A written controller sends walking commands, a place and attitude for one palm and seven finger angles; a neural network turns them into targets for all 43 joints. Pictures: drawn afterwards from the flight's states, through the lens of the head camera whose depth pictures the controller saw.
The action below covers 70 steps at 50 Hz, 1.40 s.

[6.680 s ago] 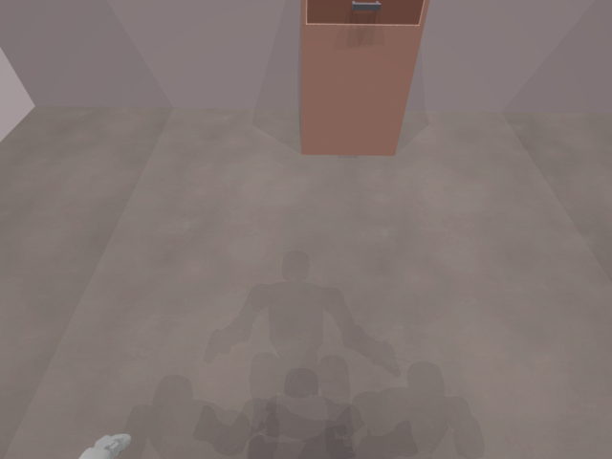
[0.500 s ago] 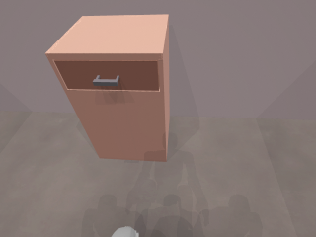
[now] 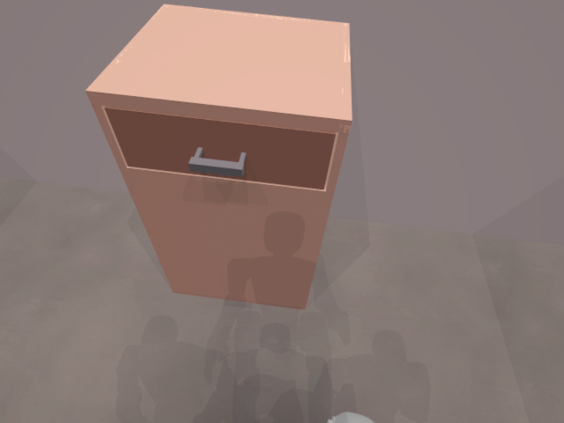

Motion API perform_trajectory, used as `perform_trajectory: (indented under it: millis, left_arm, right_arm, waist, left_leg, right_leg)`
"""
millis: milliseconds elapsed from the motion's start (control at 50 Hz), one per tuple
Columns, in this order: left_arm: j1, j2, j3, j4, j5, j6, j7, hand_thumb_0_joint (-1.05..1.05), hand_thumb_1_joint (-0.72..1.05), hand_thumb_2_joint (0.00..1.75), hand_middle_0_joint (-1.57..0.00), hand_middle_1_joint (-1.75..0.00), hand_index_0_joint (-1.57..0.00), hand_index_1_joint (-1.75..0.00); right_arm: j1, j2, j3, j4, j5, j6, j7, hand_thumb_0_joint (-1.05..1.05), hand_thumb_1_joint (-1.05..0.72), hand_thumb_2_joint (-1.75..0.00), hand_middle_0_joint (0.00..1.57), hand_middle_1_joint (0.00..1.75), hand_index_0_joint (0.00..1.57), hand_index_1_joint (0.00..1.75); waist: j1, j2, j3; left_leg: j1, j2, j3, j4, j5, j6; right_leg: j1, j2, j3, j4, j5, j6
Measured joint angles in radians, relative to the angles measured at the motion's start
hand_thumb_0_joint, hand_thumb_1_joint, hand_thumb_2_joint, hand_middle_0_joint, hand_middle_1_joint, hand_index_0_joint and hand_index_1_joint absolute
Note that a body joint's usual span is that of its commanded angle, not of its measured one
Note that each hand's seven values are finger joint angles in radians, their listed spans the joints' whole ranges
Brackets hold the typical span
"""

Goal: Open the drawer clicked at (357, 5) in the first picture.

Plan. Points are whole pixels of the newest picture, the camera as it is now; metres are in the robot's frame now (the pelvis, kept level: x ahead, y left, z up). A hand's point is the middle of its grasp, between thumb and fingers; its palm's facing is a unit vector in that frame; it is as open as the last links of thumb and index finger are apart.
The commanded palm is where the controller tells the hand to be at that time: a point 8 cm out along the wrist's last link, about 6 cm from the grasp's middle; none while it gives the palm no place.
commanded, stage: come to a stop and stand still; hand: left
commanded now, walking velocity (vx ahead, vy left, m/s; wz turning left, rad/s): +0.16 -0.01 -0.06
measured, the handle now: (219, 160) +0.60 +0.19 -0.02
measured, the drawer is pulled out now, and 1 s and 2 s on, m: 0.00 0.00 0.00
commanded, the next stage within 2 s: look again from close up in 1.76 s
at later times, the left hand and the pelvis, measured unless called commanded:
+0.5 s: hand out of the picture +0.14 +0.16 -0.17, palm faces +0.02 -0.98 -0.21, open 7.3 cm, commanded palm none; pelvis +0.04 -0.01 -0.01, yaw +1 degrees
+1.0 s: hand out of the picture +0.00 +0.22 -0.16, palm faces -0.01 -0.97 -0.26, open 7.4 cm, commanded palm none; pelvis +0.01 +0.02 -0.01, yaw -2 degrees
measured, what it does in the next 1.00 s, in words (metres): steps on the spot: right foot, then left foot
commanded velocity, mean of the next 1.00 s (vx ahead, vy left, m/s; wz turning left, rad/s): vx -0.02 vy -0.04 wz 0.00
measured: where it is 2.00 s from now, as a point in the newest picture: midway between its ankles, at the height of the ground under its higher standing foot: outside the picture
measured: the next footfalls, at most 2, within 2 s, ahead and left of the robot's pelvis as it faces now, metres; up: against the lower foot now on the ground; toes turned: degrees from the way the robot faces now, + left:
right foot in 0.24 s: +0.16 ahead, -0.12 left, +0.00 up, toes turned -6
left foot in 0.60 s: +0.05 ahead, +0.14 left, +0.00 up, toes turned -1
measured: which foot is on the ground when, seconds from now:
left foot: down 0.00-0.32, up 0.34-0.58, down 0.60-1.00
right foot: up 0.00-0.22, down 0.24-0.64, up 0.66-0.90, down 0.92-1.00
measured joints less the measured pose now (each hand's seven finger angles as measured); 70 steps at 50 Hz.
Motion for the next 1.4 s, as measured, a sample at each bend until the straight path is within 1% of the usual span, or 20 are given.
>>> perform_trajectory:
  millis: [100,180,220,240,280,340,420,460,520,600,640,680,740,780,880,940,1060,1100,1160,1400]
  left_arm:
    - [-0.092,0.016,0.004,-0.059,0.002,0.007,0.001,0.00,0.91,0.90,-0.19,-0.30,-0.19,-0.30]
    - [-0.151,0.013,-0.009,-0.084,-0.003,0.010,0.009,0.00,0.91,0.90,-0.19,-0.30,-0.19,-0.30]
    - [-0.167,0.009,-0.017,-0.093,-0.004,0.009,0.013,0.00,0.91,0.90,-0.19,-0.30,-0.19,-0.30]
    - [-0.169,0.009,-0.021,-0.096,-0.004,0.006,0.015,0.00,0.91,0.90,-0.19,-0.30,-0.19,-0.30]
    - [-0.176,-0.006,-0.029,-0.091,-0.004,0.003,0.019,0.00,0.91,0.90,-0.19,-0.30,-0.19,-0.30]
    - [-0.192,-0.026,-0.043,-0.091,-0.008,0.005,0.021,0.00,0.91,0.90,-0.20,-0.30,-0.20,-0.30]
    - [-0.217,-0.043,-0.037,-0.104,-0.002,0.018,0.032,0.00,0.91,0.90,-0.20,-0.30,-0.20,-0.30]
    - [-0.220,-0.045,-0.028,-0.111,-0.001,0.026,0.037,0.00,0.91,0.90,-0.20,-0.30,-0.20,-0.30]
    - [-0.214,-0.032,-0.017,-0.116,0.004,0.036,0.036,-0.01,0.91,0.90,-0.20,-0.30,-0.20,-0.30]
    - [-0.174,-0.003,-0.020,-0.105,-0.004,0.050,0.049,-0.01,0.91,0.90,-0.20,-0.30,-0.20,-0.30]
    - [-0.132,0.009,-0.025,-0.089,-0.011,0.059,0.049,0.00,0.91,0.90,-0.20,-0.30,-0.20,-0.30]
    - [-0.073,0.008,-0.031,-0.079,-0.002,0.077,0.032,0.00,0.91,0.90,-0.20,-0.30,-0.20,-0.30]
    - [0.001,0.016,-0.030,-0.081,0.010,0.085,0.007,0.00,0.91,0.90,-0.20,-0.30,-0.20,-0.30]
    - [0.031,0.028,-0.024,-0.088,0.012,0.078,-0.003,0.00,0.91,0.90,-0.20,-0.30,-0.20,-0.30]
    - [0.056,0.032,-0.020,-0.105,0.011,0.064,-0.020,0.00,0.91,0.90,-0.20,-0.30,-0.20,-0.30]
    - [0.061,0.019,-0.024,-0.113,0.011,0.048,-0.024,0.00,0.91,0.90,-0.20,-0.30,-0.20,-0.30]
    - [0.051,-0.025,-0.046,-0.091,0.000,0.019,-0.009,0.00,0.91,0.90,-0.20,-0.30,-0.20,-0.30]
    - [0.040,-0.033,-0.049,-0.078,-0.004,0.016,-0.007,0.00,0.91,0.90,-0.20,-0.30,-0.20,-0.30]
    - [0.012,-0.035,-0.053,-0.049,-0.007,0.018,-0.002,0.01,0.92,0.90,-0.20,-0.30,-0.20,-0.30]
    - [-0.033,-0.019,-0.055,-0.013,-0.016,-0.002,0.004,0.01,0.93,0.90,-0.20,-0.30,-0.20,-0.30]
  right_arm:
    - [0.073,-0.009,0.007,0.043,-0.009,0.014,0.001,-0.02,-0.94,-0.90,0.20,0.30,0.20,0.30]
    - [0.122,0.003,0.017,0.079,-0.014,0.033,-0.002,-0.01,-0.93,-0.90,0.20,0.30,0.20,0.30]
    - [0.141,0.013,0.022,0.097,-0.012,0.046,-0.003,-0.01,-0.92,-0.90,0.20,0.30,0.20,0.30]
    - [0.150,0.020,0.024,0.106,-0.009,0.053,-0.004,0.00,-0.92,-0.90,0.20,0.30,0.20,0.30]
    - [0.148,0.020,0.020,0.118,0.000,0.069,-0.003,0.00,-0.91,-0.90,0.20,0.30,0.20,0.30]
    - [0.137,0.020,0.010,0.109,0.008,0.091,-0.004,0.00,-0.91,-0.90,0.20,0.30,0.20,0.30]
    - [0.098,0.022,0.002,0.095,0.011,0.120,-0.004,0.00,-0.91,-0.90,0.20,0.30,0.20,0.30]
    - [0.075,0.017,-0.004,0.081,0.013,0.126,-0.002,0.00,-0.91,-0.90,0.20,0.30,0.20,0.30]
    - [0.047,0.004,-0.010,0.056,0.010,0.125,0.001,0.00,-0.91,-0.90,0.20,0.30,0.20,0.30]
    - [0.049,-0.019,-0.010,0.012,0.005,0.100,0.004,0.00,-0.91,-0.90,0.19,0.30,0.20,0.30]
    - [0.071,-0.027,-0.004,-0.012,-0.006,0.093,0.001,0.00,-0.91,-0.90,0.19,0.30,0.19,0.30]
    - [0.097,-0.043,0.004,-0.038,-0.018,0.097,0.002,0.00,-0.91,-0.90,0.19,0.30,0.19,0.30]
    - [0.115,-0.055,0.015,-0.070,-0.027,0.098,0.009,0.00,-0.91,-0.90,0.19,0.30,0.19,0.30]
    - [0.122,-0.053,0.024,-0.081,-0.030,0.090,0.013,0.00,-0.91,-0.90,0.20,0.30,0.20,0.30]
    - [0.134,-0.054,0.036,-0.087,-0.032,0.074,0.007,0.00,-0.91,-0.90,0.20,0.30,0.20,0.30]
    - [0.138,-0.065,0.037,-0.071,-0.025,0.079,0.002,0.00,-0.90,-0.90,0.20,0.30,0.20,0.30]
    - [0.148,-0.065,0.042,-0.014,-0.012,0.092,0.005,0.01,-0.91,-0.90,0.20,0.30,0.20,0.30]
    - [0.153,-0.053,0.047,0.001,-0.009,0.087,0.004,0.01,-0.91,-0.90,0.20,0.30,0.20,0.30]
    - [0.164,-0.033,0.054,0.028,-0.008,0.067,-0.002,0.01,-0.91,-0.90,0.20,0.30,0.20,0.30]
    - [0.166,0.003,0.073,0.087,-0.005,0.056,-0.013,0.00,-0.91,-0.90,0.20,0.30,0.20,0.30]
  waist:
    - [-0.018,0.004,-0.027]
    - [-0.044,0.016,-0.019]
    - [-0.053,0.018,-0.014]
    - [-0.054,0.014,-0.014]
    - [-0.061,0.041,-0.007]
    - [-0.089,0.074,0.013]
    - [-0.068,0.065,0.047]
    - [-0.056,0.055,0.059]
    - [-0.044,0.043,0.058]
    - [-0.047,0.030,0.026]
    - [-0.037,0.016,-0.005]
    - [-0.030,0.044,-0.055]
    - [-0.034,0.077,-0.105]
    - [-0.031,0.078,-0.113]
    - [-0.024,0.082,-0.092]
    - [-0.018,0.090,-0.074]
    - [-0.031,0.103,-0.053]
    - [-0.036,0.086,-0.049]
    - [-0.042,0.058,-0.044]
    - [-0.043,0.072,-0.050]
  left_leg:
    - [0.078,-0.021,0.008,-0.079,-0.001,0.001]
    - [0.108,-0.022,0.003,-0.061,-0.040,-0.012]
    - [0.112,-0.020,0.003,-0.022,-0.075,-0.024]
    - [0.109,-0.021,0.007,0.006,-0.098,-0.031]
    - [0.092,0.005,0.005,0.060,-0.129,-0.047]
    - [0.036,0.022,-0.047,0.160,-0.188,-0.073]
    - [-0.077,0.010,-0.123,0.396,-0.324,-0.088]
    - [-0.107,0.007,-0.146,0.434,-0.333,-0.094]
    - [-0.115,0.012,-0.156,0.388,-0.290,-0.100]
    - [-0.035,0.016,-0.128,0.165,-0.144,-0.088]
    - [-0.013,-0.007,-0.100,0.172,-0.131,-0.051]
    - [0.012,-0.004,-0.078,0.162,-0.135,-0.028]
    - [0.028,-0.006,-0.058,0.127,-0.121,-0.011]
    - [0.029,-0.015,-0.050,0.103,-0.103,-0.007]
    - [-0.005,-0.028,-0.040,0.079,-0.071,-0.008]
    - [-0.046,-0.022,-0.037,0.115,-0.081,-0.017]
    - [-0.097,-0.002,-0.121,0.239,-0.220,-0.023]
    - [-0.070,0.004,-0.135,0.177,-0.189,-0.029]
    - [-0.020,0.005,-0.143,0.079,-0.046,-0.054]
    - [0.036,0.012,-0.143,0.012,-0.052,-0.080]
  right_leg:
    - [-0.028,0.006,-0.009,-0.164,0.059,0.015]
    - [0.044,0.024,-0.007,-0.377,0.086,0.015]
    - [0.106,0.034,-0.007,-0.502,0.153,0.015]
    - [0.140,0.036,-0.005,-0.560,0.207,0.007]
    - [0.152,0.059,-0.010,-0.569,0.159,-0.022]
    - [0.144,0.069,-0.038,-0.556,0.125,-0.039]
    - [0.132,0.063,-0.048,-0.576,0.152,-0.045]
    - [0.126,0.057,-0.046,-0.592,0.173,-0.040]
    - [0.110,0.049,-0.043,-0.607,0.202,-0.028]
    - [0.076,0.034,-0.032,-0.559,0.205,0.000]
    - [0.081,0.021,0.002,-0.522,0.144,-0.008]
    - [0.080,0.039,0.024,-0.460,0.052,-0.021]
    - [0.058,0.071,0.039,-0.302,0.003,-0.034]
    - [0.063,0.082,0.030,-0.266,-0.007,-0.038]
    - [0.120,0.104,0.014,-0.378,-0.039,-0.047]
    - [0.171,0.119,0.025,-0.527,0.047,-0.058]
    - [0.197,0.158,-0.012,-0.594,0.083,-0.094]
    - [0.210,0.164,-0.014,-0.613,0.092,-0.098]
    - [0.223,0.165,-0.016,-0.602,0.079,-0.096]
    - [0.277,0.176,-0.013,-0.669,0.091,-0.105]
